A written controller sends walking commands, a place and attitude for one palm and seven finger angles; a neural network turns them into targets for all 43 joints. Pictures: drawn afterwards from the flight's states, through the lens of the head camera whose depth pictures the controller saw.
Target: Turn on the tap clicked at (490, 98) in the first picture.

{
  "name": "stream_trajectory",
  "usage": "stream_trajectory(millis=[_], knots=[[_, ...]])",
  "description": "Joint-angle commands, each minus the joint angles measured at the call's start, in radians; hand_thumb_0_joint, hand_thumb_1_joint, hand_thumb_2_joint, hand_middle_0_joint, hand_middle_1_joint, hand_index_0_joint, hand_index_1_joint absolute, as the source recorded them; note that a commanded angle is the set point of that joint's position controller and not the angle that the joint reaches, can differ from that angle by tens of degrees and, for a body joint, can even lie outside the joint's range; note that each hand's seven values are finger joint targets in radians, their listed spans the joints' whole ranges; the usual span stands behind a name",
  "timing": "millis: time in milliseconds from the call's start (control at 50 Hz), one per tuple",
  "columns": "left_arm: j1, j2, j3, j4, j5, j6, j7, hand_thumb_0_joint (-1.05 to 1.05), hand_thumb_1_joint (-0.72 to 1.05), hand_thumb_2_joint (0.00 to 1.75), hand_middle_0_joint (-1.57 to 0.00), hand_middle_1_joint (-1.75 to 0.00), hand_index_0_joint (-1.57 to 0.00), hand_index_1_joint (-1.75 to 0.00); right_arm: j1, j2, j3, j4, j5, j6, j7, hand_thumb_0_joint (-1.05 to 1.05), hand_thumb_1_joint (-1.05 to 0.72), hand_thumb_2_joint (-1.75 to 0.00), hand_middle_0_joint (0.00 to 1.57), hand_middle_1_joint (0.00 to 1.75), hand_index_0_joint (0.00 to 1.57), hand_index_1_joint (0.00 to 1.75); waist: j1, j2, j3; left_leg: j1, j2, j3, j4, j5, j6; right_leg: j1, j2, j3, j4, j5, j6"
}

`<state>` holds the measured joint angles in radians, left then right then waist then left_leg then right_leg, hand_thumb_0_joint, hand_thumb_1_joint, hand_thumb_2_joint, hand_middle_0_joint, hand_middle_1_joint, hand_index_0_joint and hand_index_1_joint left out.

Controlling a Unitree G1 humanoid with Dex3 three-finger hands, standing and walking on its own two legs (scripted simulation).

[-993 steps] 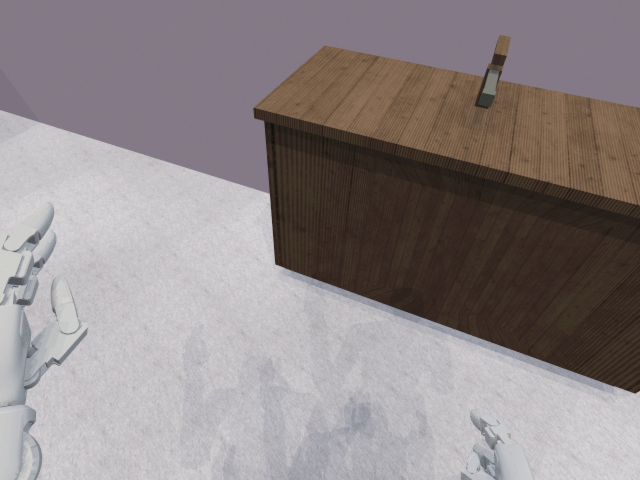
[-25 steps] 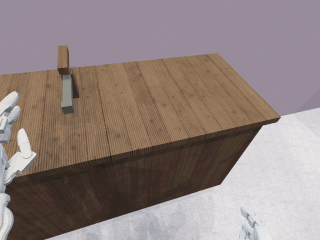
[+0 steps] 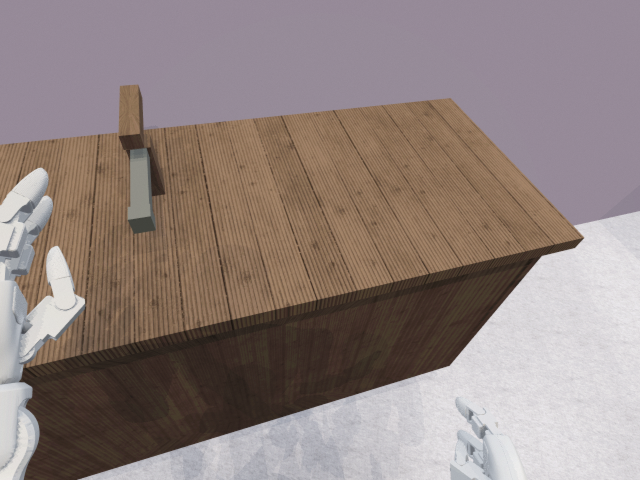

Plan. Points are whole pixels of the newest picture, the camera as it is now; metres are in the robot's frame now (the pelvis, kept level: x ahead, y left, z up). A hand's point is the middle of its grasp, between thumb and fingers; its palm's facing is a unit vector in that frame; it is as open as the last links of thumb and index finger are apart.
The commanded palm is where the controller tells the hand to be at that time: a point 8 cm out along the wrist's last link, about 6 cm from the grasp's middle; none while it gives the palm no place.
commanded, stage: come to a stop and stand still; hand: left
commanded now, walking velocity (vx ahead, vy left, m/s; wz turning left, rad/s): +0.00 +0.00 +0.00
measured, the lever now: (142, 218) +0.40 +0.29 +0.07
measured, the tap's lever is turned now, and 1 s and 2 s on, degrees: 0 0 0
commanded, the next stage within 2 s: look again from close up in 0.56 s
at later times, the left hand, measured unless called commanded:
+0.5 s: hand (95, 298) +0.23 +0.24 +0.16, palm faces +0.41 -0.85 -0.35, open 7.4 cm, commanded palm +0.17 +0.27 +0.17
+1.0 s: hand (100, 303) +0.23 +0.24 +0.15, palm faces +0.40 -0.84 -0.35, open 7.4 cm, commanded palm +0.17 +0.27 +0.17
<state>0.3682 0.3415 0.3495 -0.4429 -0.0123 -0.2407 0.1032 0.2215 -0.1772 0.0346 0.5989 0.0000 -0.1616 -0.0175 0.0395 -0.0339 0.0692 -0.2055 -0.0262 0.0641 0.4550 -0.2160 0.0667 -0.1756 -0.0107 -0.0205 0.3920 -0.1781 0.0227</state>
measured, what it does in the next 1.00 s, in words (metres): stands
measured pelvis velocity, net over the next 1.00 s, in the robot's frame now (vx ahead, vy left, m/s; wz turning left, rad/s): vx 0.01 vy -0.01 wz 0.02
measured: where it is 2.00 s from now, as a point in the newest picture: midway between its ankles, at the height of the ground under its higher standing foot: outside the picture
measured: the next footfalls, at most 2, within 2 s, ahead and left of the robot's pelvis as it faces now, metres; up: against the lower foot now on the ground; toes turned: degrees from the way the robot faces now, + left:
none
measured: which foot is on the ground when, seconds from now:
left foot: down 0.00-1.00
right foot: down 0.00-1.00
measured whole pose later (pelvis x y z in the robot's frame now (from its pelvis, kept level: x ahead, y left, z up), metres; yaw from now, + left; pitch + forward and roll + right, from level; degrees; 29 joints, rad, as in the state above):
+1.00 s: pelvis +0.01 -0.01 +0.00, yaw +1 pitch -1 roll -1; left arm 0.42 0.34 0.34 -0.45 -0.04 -0.18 0.12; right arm 0.20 -0.20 0.01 0.58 0.01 -0.10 -0.04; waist 0.02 -0.01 0.07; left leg -0.20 -0.02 0.04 0.44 -0.22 0.05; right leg -0.16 0.00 -0.04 0.38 -0.19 0.00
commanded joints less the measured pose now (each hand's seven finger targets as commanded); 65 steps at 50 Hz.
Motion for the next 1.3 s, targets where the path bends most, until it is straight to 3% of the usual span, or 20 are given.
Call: stream_trajectory(millis=[0, 220, 240, 320, 340, 520, 540, 600, 1000, 1020, 1040, 1060, 1080, 1100, 1120, 1140, 1160, 1180, 1220, 1280], knots=[[-0.075, 0.151, 0.080, -0.195, -0.010, -0.043, 0.014, 0.00, 0.90, 0.90, -0.20, -0.30, -0.20, -0.30, -0.086, -0.144, -0.067, -0.163, 0.009, -0.046, -0.009, 0.00, -0.90, -0.90, 0.20, 0.30, 0.20, 0.30, -0.011, 0.092, -0.155, 0.017, 0.116, -0.124, -0.113, 0.154, -0.068, 0.079, -0.025, 0.044, -0.009, 0.144, -0.034], [-0.026, 0.184, 0.116, -0.263, -0.024, -0.035, 0.020, 0.00, 0.90, 0.90, -0.20, -0.30, -0.20, -0.30, -0.112, -0.142, -0.068, -0.185, 0.013, -0.018, -0.015, 0.00, -0.90, -0.90, 0.20, 0.30, 0.20, 0.30, -0.011, 0.119, -0.176, 0.032, 0.110, -0.117, -0.100, 0.183, -0.068, 0.098, -0.032, 0.038, -0.009, 0.174, -0.037], [-0.023, 0.158, 0.094, -0.244, -0.027, -0.034, 0.018, 0.00, 0.90, 0.90, -0.20, -0.30, -0.20, -0.30, -0.106, -0.141, -0.064, -0.182, 0.009, -0.014, -0.015, 0.00, -0.90, -0.90, 0.20, 0.30, 0.20, 0.30, -0.012, 0.103, -0.173, 0.020, 0.111, -0.123, -0.105, 0.175, -0.068, 0.100, -0.032, 0.033, -0.013, 0.164, -0.036], [-0.018, 0.181, 0.116, -0.234, -0.027, -0.024, 0.025, 0.00, 0.90, 0.90, -0.20, -0.30, -0.20, -0.30, -0.113, -0.142, -0.068, -0.182, 0.013, -0.013, -0.020, 0.00, -0.90, -0.90, 0.20, 0.30, 0.20, 0.30, -0.013, 0.087, -0.170, 0.030, 0.107, -0.117, -0.091, 0.167, -0.062, 0.096, -0.040, 0.048, -0.025, 0.191, -0.038], [-0.021, 0.150, 0.088, -0.221, -0.028, -0.023, 0.022, 0.00, 0.90, 0.90, -0.20, -0.30, -0.20, -0.30, -0.104, -0.143, -0.066, -0.179, 0.009, -0.008, -0.019, 0.00, -0.90, -0.90, 0.20, 0.30, 0.20, 0.30, -0.015, 0.074, -0.174, 0.025, 0.104, -0.116, -0.089, 0.172, -0.060, 0.101, -0.039, 0.044, -0.026, 0.192, -0.038], [-0.036, 0.183, 0.105, -0.233, -0.029, -0.014, 0.028, 0.00, 0.90, 0.90, -0.20, -0.30, -0.20, -0.30, -0.126, -0.143, -0.067, -0.182, 0.014, -0.003, -0.025, 0.00, -0.90, -0.90, 0.20, 0.30, 0.20, 0.30, -0.013, 0.096, -0.141, 0.001, 0.097, -0.125, -0.108, 0.090, -0.051, 0.089, -0.041, 0.057, -0.046, 0.138, -0.039], [-0.031, 0.154, 0.082, -0.221, -0.031, -0.015, 0.026, 0.00, 0.90, 0.90, -0.20, -0.30, -0.20, -0.30, -0.118, -0.144, -0.064, -0.179, 0.010, 0.001, -0.024, 0.00, -0.90, -0.90, 0.20, 0.30, 0.20, 0.30, -0.016, 0.084, -0.141, -0.007, 0.096, -0.123, -0.109, 0.083, -0.049, 0.092, -0.042, 0.051, -0.047, 0.129, -0.039], [-0.020, 0.164, 0.095, -0.220, -0.032, -0.014, 0.028, 0.00, 0.90, 0.90, -0.20, -0.30, -0.20, -0.30, -0.116, -0.143, -0.068, -0.183, 0.010, 0.001, -0.025, 0.00, -0.90, -0.90, 0.20, 0.30, 0.20, 0.30, -0.014, 0.061, -0.145, -0.013, 0.094, -0.124, -0.104, 0.059, -0.046, 0.096, -0.047, 0.063, -0.056, 0.121, -0.040], [-0.032, 0.162, 0.085, -0.248, -0.030, -0.006, 0.034, 0.00, 0.90, 0.90, -0.20, -0.30, -0.20, -0.30, -0.113, -0.146, -0.072, -0.178, 0.014, 0.006, -0.028, 0.00, -0.90, -0.90, 0.20, 0.30, 0.20, 0.30, -0.017, 0.102, -0.138, -0.019, 0.100, -0.140, -0.122, 0.040, -0.044, 0.095, -0.040, 0.052, -0.044, 0.094, -0.040], [-1.002, 0.997, 0.353, -0.639, 0.016, -0.176, 0.048, 0.00, 0.90, 0.90, -0.20, -0.30, -0.20, -0.30, 0.051, -0.190, 0.129, -0.311, 0.082, 0.019, -0.096, 0.00, -0.90, -0.90, 0.20, 0.30, 0.20, 0.30, -0.094, 0.338, -0.116, -0.243, 0.071, -0.152, -0.072, -0.012, -0.013, 0.089, 0.022, 0.053, 0.070, -0.083, 0.026], [-0.661, 0.446, 0.299, 0.016, 0.119, 0.047, -0.007, 0.00, 0.90, 0.90, -0.20, -0.30, -0.20, -0.30, -0.055, -0.136, -0.065, -0.122, -0.064, -0.017, -0.069, 0.00, -0.90, -0.90, 0.20, 0.30, 0.20, 0.30, 0.047, 0.278, -0.394, 0.107, 0.071, -0.115, -0.050, 0.397, -0.066, 0.100, 0.013, 0.007, 0.070, 0.087, -0.083], [-0.379, 0.267, 0.123, 0.065, 0.002, 0.113, -0.026, 0.00, 0.90, 0.90, -0.20, -0.30, -0.20, -0.30, -0.074, -0.164, -0.058, -0.149, -0.045, -0.043, -0.004, 0.00, -0.90, -0.90, 0.20, 0.30, 0.20, 0.30, -0.018, 0.184, -0.248, 0.137, 0.072, -0.131, -0.036, 0.647, -0.148, -0.049, 0.054, -0.077, 0.059, 0.105, -0.079], [-0.314, 0.247, 0.161, -0.095, -0.033, 0.133, -0.039, 0.00, 0.90, 0.90, -0.20, -0.30, -0.20, -0.30, -0.056, -0.218, -0.081, -0.120, -0.048, -0.042, 0.013, 0.00, -0.90, -0.90, 0.20, 0.30, 0.20, 0.30, 0.002, 0.194, -0.408, 0.288, 0.105, -0.127, 0.002, 0.740, -0.154, -0.086, 0.060, -0.061, 0.105, 0.112, -0.066], [-0.193, 0.108, 0.076, -0.091, -0.114, 0.191, -0.087, 0.00, 0.90, 0.90, -0.20, -0.30, -0.20, -0.30, -0.086, -0.189, -0.079, -0.130, -0.025, -0.053, 0.001, 0.00, -0.90, -0.90, 0.20, 0.30, 0.20, 0.30, 0.047, 0.200, -0.435, 0.351, 0.101, -0.132, 0.000, 0.809, -0.153, -0.079, 0.043, -0.052, 0.110, 0.091, -0.064], [-0.034, 0.011, 0.031, -0.030, -0.184, 0.259, -0.125, 0.00, 0.90, 0.90, -0.20, -0.30, -0.20, -0.30, -0.123, -0.181, -0.064, -0.123, 0.005, -0.057, 0.010, 0.00, -0.90, -0.90, 0.20, 0.30, 0.20, 0.30, 0.057, 0.217, -0.405, 0.363, 0.106, -0.123, -0.007, 0.806, -0.154, -0.096, 0.045, -0.048, 0.115, 0.063, -0.059], [-0.043, 0.036, 0.018, -0.099, -0.198, 0.296, -0.151, 0.00, 0.90, 0.90, -0.20, -0.30, -0.20, -0.30, -0.139, -0.207, -0.062, -0.114, 0.007, -0.061, 0.019, 0.00, -0.90, -0.90, 0.20, 0.30, 0.20, 0.30, 0.074, 0.171, -0.348, 0.296, 0.105, -0.117, -0.009, 0.687, -0.135, -0.096, 0.025, -0.062, 0.104, 0.080, -0.054], [-0.011, 0.056, 0.015, -0.112, -0.192, 0.334, -0.165, 0.00, 0.90, 0.90, -0.20, -0.30, -0.20, -0.30, -0.166, -0.209, -0.058, -0.119, 0.018, -0.056, 0.022, 0.00, -0.90, -0.90, 0.20, 0.30, 0.20, 0.30, 0.073, 0.151, -0.280, 0.226, 0.096, -0.112, -0.009, 0.580, -0.116, -0.092, 0.023, -0.077, 0.091, 0.112, -0.054], [-0.063, 0.072, -0.004, -0.134, -0.166, 0.352, -0.161, 0.00, 0.90, 0.90, -0.20, -0.30, -0.20, -0.30, -0.203, -0.215, -0.050, -0.135, 0.025, -0.048, 0.022, 0.00, -0.90, -0.90, 0.20, 0.30, 0.20, 0.30, 0.054, 0.065, -0.202, 0.130, 0.080, -0.100, -0.012, 0.435, -0.098, -0.086, 0.024, -0.095, 0.079, 0.139, -0.051], [-0.031, 0.179, 0.085, -0.125, -0.104, 0.356, -0.119, 0.00, 0.90, 0.90, -0.20, -0.30, -0.20, -0.30, -0.230, -0.213, -0.041, -0.147, 0.036, -0.027, 0.020, 0.00, -0.90, -0.90, 0.20, 0.30, 0.20, 0.30, 0.041, -0.028, -0.106, 0.014, 0.067, -0.093, -0.039, 0.225, -0.075, -0.085, 0.040, -0.104, 0.077, 0.090, -0.053], [-0.003, 0.186, 0.149, -0.228, -0.073, 0.224, -0.032, 0.00, 0.90, 0.90, -0.20, -0.30, -0.20, -0.30, -0.243, -0.179, -0.051, -0.169, -0.001, -0.021, 0.005, 0.00, -0.90, -0.90, 0.20, 0.30, 0.20, 0.30, 0.041, -0.074, -0.168, -0.020, 0.055, -0.094, -0.009, 0.102, -0.060, -0.119, 0.043, -0.094, 0.106, -0.014, -0.047]])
